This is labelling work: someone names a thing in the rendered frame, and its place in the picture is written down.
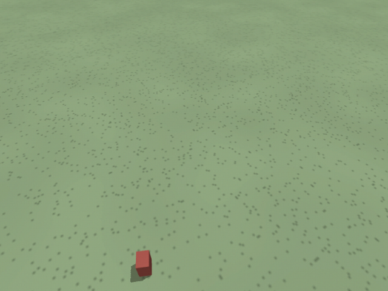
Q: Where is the carton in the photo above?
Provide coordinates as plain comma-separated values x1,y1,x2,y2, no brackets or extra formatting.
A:
136,250,152,277

